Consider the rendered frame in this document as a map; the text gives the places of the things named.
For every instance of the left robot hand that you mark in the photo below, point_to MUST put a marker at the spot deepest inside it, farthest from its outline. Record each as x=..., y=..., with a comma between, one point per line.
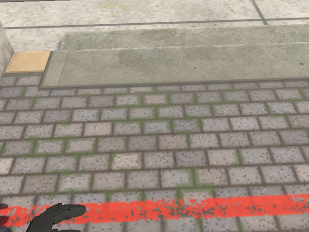
x=54, y=215

